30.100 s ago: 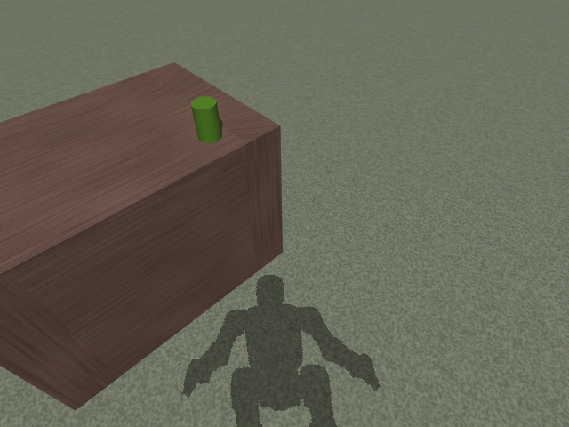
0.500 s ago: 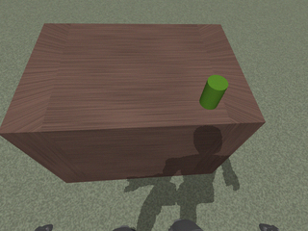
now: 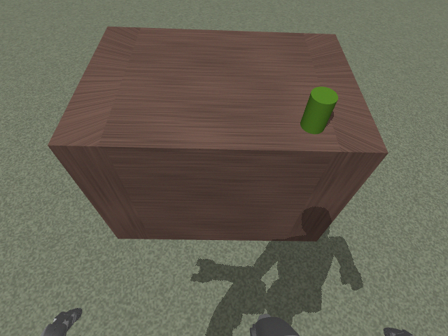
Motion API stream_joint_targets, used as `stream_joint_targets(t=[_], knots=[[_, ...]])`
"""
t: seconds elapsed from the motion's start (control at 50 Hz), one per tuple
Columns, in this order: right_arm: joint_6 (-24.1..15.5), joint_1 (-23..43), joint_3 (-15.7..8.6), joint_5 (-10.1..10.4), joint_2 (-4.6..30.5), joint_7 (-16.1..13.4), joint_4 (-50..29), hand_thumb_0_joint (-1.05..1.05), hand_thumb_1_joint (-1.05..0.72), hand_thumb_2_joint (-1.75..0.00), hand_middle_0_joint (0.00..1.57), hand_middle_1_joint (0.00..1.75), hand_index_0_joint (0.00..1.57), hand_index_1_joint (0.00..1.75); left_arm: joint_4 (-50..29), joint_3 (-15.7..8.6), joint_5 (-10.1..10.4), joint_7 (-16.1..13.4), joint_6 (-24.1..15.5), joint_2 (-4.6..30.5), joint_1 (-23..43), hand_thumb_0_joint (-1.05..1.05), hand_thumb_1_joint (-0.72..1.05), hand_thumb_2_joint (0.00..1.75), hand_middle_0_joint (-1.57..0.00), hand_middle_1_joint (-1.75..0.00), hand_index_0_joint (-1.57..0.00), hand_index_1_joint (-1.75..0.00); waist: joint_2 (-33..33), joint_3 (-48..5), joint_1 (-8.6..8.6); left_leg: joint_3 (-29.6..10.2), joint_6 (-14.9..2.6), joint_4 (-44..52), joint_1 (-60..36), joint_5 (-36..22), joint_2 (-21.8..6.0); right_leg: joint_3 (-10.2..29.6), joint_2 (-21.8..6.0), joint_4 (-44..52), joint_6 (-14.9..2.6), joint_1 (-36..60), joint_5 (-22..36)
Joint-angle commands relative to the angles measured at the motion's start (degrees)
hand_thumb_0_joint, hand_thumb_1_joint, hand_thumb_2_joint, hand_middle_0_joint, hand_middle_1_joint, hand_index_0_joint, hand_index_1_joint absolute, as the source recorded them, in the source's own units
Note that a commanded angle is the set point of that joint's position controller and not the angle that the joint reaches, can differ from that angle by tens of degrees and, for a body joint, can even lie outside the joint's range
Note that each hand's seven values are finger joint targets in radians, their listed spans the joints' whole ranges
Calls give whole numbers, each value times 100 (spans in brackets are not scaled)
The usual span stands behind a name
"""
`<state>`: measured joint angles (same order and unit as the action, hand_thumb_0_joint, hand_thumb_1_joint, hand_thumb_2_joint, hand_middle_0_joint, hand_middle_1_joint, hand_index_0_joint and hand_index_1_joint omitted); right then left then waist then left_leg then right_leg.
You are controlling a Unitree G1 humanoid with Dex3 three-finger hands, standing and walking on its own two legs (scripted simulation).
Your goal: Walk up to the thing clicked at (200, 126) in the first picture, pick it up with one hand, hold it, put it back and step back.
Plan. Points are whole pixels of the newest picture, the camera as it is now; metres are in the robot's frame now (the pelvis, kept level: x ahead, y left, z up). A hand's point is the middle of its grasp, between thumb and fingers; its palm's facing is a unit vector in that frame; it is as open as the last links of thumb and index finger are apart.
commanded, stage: step back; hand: right
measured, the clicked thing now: (318, 111) +0.67 -0.26 -0.05
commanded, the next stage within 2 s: none
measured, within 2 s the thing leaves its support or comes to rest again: neither
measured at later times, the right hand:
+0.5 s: hand out of the picture -0.07 -0.32 -0.14, palm faces +0.01 +0.92 -0.40, open 7.4 cm
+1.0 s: hand out of the picture -0.21 -0.33 -0.14, palm faces +0.02 +0.91 -0.41, open 7.4 cm
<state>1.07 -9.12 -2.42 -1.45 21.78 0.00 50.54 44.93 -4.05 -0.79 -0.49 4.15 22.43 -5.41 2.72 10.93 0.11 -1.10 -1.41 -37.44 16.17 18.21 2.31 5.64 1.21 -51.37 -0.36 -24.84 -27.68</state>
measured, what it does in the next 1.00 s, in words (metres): walks backwards: right foot, then left foot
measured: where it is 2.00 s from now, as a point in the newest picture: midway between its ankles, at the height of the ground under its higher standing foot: outside the picture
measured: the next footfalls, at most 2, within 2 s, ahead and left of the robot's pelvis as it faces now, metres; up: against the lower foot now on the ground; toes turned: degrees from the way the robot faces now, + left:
right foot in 0.30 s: -0.10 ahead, -0.16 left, +0.00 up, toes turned -2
left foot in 0.62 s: -0.17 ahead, +0.08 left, +0.00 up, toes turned -1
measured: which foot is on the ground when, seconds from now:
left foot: down 0.00-0.32, up 0.34-0.60, down 0.62-1.00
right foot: up 0.00-0.28, down 0.30-0.64, up 0.66-0.94, down 0.96-1.00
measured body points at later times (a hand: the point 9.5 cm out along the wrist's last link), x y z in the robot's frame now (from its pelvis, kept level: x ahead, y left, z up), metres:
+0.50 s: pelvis -0.16 -0.04 +0.01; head -0.12 -0.06 +0.45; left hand -0.07 +0.28 -0.10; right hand -0.08 -0.36 -0.12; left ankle -0.14 +0.10 -0.66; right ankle -0.14 -0.16 -0.72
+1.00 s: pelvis -0.35 -0.05 -0.01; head -0.29 -0.06 +0.44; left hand -0.24 +0.26 -0.12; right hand -0.21 -0.38 -0.11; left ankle -0.21 +0.08 -0.72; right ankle -0.38 -0.18 -0.72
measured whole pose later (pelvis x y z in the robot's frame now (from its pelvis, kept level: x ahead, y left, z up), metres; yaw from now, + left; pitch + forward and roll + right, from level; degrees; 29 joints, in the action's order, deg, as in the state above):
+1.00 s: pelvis -0.35 -0.05 -0.01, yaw -3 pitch -3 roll -2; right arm 3.0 -3.6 -2.6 -1.2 24.0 -0.5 47.2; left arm 50.5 -4.1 -1.5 0.5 2.9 21.3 -9.6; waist -3.1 9.5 0.8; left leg -2.0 0.3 -39.6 27.8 11.8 -4.7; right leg 0.7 2.3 -38.2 0.0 -12.3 -23.6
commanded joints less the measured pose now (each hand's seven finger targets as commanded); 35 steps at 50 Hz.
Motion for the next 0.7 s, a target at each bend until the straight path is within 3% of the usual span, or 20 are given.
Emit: stream_joint_targets(t=[0.0,0.04,0.08,0.12,0.16,0.2,0.24,0.26,0.28,0.3,0.32,0.36,0.38,0.5,0.56,0.58,0.6,0.62,0.64,0.68], knots=[[-169,367,-415,-47,1551,-195,-538,0,-90,-90,20,30,20,30,-281,-367,63,-114,-108,1069,-308,0,90,90,-20,-30,-20,-30,-745,-1161,172,-1500,-1147,1397,-408,-2887,-1829,685,435,-2189,-116,-411,-338],[-162,311,-401,-28,1467,-209,-564,0,-90,-90,20,30,20,30,-213,-419,29,-66,-125,1119,-565,0,90,90,-20,-30,-20,-30,-1003,-1169,176,-1336,-1216,1260,-563,-2876,-1803,456,367,-2063,43,-323,-185],[-139,112,-414,-63,1392,-205,-608,0,-90,-90,20,30,20,30,-237,-412,-20,-30,-117,1031,-463,0,90,90,-20,-30,-20,-30,-937,-1178,-26,-1208,-1233,1256,-765,-2663,-1671,388,400,-1684,177,-337,-177],[-132,93,-454,-28,1516,-230,-654,0,-90,-90,20,30,20,30,-287,-393,-23,-3,-121,1029,-458,0,90,90,-20,-30,-20,-30,-1140,-1206,-63,-1287,-1323,1238,-911,-2465,-1894,300,193,-983,224,-187,-246],[-102,18,-448,-71,1537,-207,-691,0,-90,-90,20,30,20,30,-268,-369,-24,27,-148,984,-501,0,90,90,-20,-30,-20,-30,-1240,-1362,-148,-1190,-1264,1164,-960,-2256,-1774,-18,139,-175,215,68,-200],[-54,226,-487,-48,1674,-195,-752,0,-90,-90,20,30,20,30,-106,-374,-29,46,-166,969,-870,0,90,90,-20,-30,-20,-30,-1574,-1548,30,-1176,-1088,1100,-756,-1842,-1824,-208,-94,925,57,679,4],[36,288,-482,-35,1741,-168,-767,0,-90,-90,20,30,20,30,204,-389,-45,73,-205,942,-1302,0,90,90,-20,-30,-20,-30,-1433,-1688,171,-899,-841,824,-204,-1370,-1489,-658,50,2309,-59,1539,808],[70,278,-427,26,1617,-157,-759,0,-90,-90,20,30,20,30,277,-428,-99,59,-231,1009,-1417,0,90,90,-20,-30,-20,-30,-1298,-1664,217,-821,-561,620,214,-940,-1303,-561,-7,2707,-150,1856,1123],[70,247,-336,68,1312,-139,-814,0,-90,-90,20,30,20,30,223,-511,-188,55,-267,1321,-1375,0,90,90,-20,-30,-20,-30,-410,-1397,190,-658,-241,-82,1105,-74,-768,707,-699,2992,-340,1886,579],[44,537,-324,117,1100,-202,-965,0,-90,-90,20,30,20,30,12,-664,-160,73,-230,2049,-984,0,90,90,-20,-30,-20,-30,1345,-1056,414,-227,135,-1481,1555,1444,338,2361,-2043,3537,-1255,747,427],[76,537,-432,80,1346,-250,-907,0,-90,-90,20,30,20,30,-221,-671,-197,46,-260,2243,-541,0,90,90,-20,-30,-20,-30,1357,-661,377,-822,238,-2667,1276,1710,119,3029,-2685,3786,-1791,-297,505],[65,45,-390,135,1337,-232,-615,0,-90,-90,20,30,20,30,-349,-450,-138,-23,-299,1562,182,0,90,90,-20,-30,-20,-30,319,-515,-127,-1027,155,-3174,1222,1000,387,1205,-1717,3061,-1217,-87,1833],[46,-96,-358,145,1242,-228,-547,0,-90,-90,20,30,20,30,-354,-441,-170,-38,-293,1422,343,0,90,90,-20,-30,-20,-30,504,-579,-222,-833,146,-3143,1128,824,412,706,-1408,2913,-990,10,2009],[-61,-57,-262,46,1045,-211,-626,0,-90,-90,20,30,20,30,-383,-437,-180,-145,-262,1330,-447,0,90,90,-20,-30,-20,-30,836,-1191,300,-297,235,-1187,1232,1240,4,704,-1632,2197,-1155,2032,3742],[-88,-527,-305,3,1038,-179,-404,0,-90,-90,20,30,20,30,-457,-383,-72,-134,-171,1375,-197,0,90,90,-20,-30,-20,-30,834,-1430,66,81,96,722,291,286,-74,562,-1500,1584,-942,1899,3844],[-108,-781,-341,2,1096,-177,-279,0,-90,-90,20,30,20,30,-478,-327,-34,-102,-120,1314,-123,0,90,90,-20,-30,-20,-30,542,-1505,-24,222,75,1432,-174,-568,-19,406,-1367,1288,-746,1631,3412],[-122,-671,-410,-56,1296,-192,-273,0,-90,-90,20,30,20,30,-490,-238,-31,-79,-91,1057,-277,0,90,90,-20,-30,-20,-30,42,-1507,81,-623,-110,1637,-621,-986,-593,283,-1070,987,-508,913,2500],[-108,-359,-547,-66,2027,-165,-399,0,-90,-90,20,30,20,30,-566,-167,23,-58,-100,841,-327,0,90,90,-20,-30,-20,-30,-1401,-1433,134,-2488,-861,1741,-869,-1875,-1999,-402,-3,-10,-124,-322,561],[-93,-264,-599,-53,2379,-133,-519,0,-90,-90,20,30,20,30,-526,-338,-19,-154,-76,1176,93,0,90,90,-20,-30,-20,-30,-1532,-1325,-203,-3181,-1592,1908,259,-2129,-2654,73,201,-1219,-35,104,-1096],[-143,141,-443,-46,1771,-200,-483,0,-90,-90,20,30,20,30,-325,-360,45,-136,-24,1126,-82,0,90,90,-20,-30,-20,-30,-606,-1212,119,-1981,-1345,1537,68,-2705,-2087,729,379,-2191,-118,-124,-550]])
